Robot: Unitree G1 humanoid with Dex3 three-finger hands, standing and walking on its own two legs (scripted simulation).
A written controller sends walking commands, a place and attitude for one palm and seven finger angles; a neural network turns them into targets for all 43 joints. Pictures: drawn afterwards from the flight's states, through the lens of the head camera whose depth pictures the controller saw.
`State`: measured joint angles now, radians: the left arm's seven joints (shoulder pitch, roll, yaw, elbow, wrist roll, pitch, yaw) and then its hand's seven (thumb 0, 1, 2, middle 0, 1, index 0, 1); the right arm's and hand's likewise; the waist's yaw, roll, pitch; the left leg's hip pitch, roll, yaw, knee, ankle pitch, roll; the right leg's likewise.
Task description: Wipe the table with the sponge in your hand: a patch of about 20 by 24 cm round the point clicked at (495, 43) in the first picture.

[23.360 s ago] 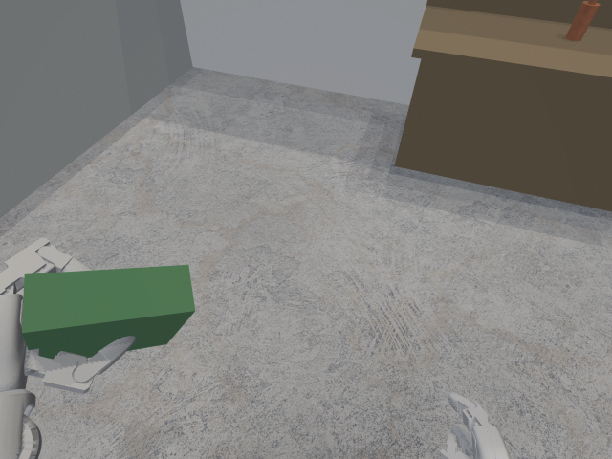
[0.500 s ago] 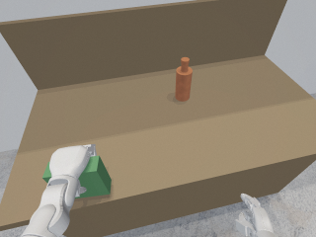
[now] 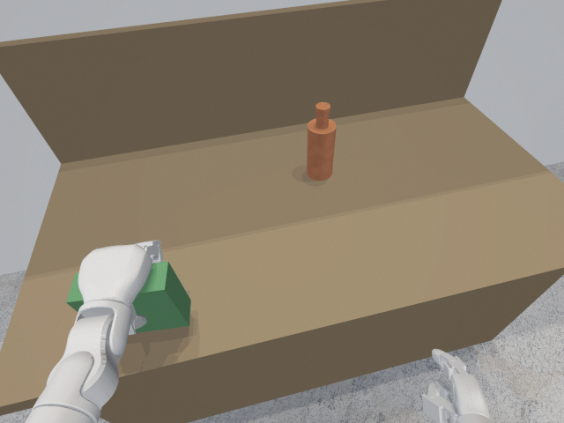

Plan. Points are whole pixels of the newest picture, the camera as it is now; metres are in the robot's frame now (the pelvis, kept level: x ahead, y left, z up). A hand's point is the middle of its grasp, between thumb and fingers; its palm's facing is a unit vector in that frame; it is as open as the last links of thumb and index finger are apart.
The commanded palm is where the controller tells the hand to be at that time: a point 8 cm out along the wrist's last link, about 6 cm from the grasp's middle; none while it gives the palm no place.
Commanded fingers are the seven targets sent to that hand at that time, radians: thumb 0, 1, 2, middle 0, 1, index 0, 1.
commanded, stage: move the sponge above the wiping area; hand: left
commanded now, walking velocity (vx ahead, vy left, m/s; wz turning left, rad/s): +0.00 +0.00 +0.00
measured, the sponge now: (141, 307) +0.26 +0.28 -0.03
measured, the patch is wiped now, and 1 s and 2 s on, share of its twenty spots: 0.00 0.00 0.10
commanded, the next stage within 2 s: lower the sponge onto the table in 0.16 s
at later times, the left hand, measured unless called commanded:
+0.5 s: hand (119, 284) +0.27 +0.29 +0.04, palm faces +0.05 -0.03 -1.00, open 9.2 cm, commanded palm +0.24 +0.29 +0.08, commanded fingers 0.00 0.10 1.30 -1.20 -1.60 -1.20 -1.60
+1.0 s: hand (122, 291) +0.27 +0.30 +0.01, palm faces -0.03 -0.05 -1.00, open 9.2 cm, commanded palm +0.24 +0.29 +0.06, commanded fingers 0.00 0.10 1.30 -1.20 -1.60 -1.20 -1.60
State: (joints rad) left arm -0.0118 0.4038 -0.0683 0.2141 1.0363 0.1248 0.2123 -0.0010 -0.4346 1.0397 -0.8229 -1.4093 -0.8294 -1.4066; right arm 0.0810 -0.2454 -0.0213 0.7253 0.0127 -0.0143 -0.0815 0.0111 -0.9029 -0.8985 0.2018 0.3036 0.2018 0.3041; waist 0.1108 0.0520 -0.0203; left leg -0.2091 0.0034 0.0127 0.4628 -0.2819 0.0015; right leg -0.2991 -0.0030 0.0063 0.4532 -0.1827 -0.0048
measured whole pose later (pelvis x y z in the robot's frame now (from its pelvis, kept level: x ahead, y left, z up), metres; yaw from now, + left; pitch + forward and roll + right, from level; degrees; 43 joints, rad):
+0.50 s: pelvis +0.00 +0.00 +0.00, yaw +0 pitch +2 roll +0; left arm -0.02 0.40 -0.06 0.23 1.01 0.23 0.26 0.00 -0.44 1.04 -0.82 -1.41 -0.83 -1.41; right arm 0.05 -0.23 -0.01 0.74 0.03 0.00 -0.07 0.01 -0.90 -0.90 0.20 0.30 0.20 0.30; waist 0.11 0.05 -0.03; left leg -0.20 0.00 0.01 0.45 -0.28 0.00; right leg -0.29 0.00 0.00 0.44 -0.18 0.00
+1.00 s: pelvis +0.01 +0.00 +0.00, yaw +0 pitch +4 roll +0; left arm -0.03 0.37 -0.06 0.30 1.00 0.29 0.27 0.00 -0.44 1.04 -0.82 -1.42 -0.83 -1.41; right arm 0.08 -0.25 -0.02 0.75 0.04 0.02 -0.06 0.01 -0.90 -0.90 0.20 0.30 0.20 0.30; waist 0.09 0.05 -0.04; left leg -0.24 0.00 0.01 0.47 -0.29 0.01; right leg -0.33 -0.01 0.01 0.46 -0.19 0.00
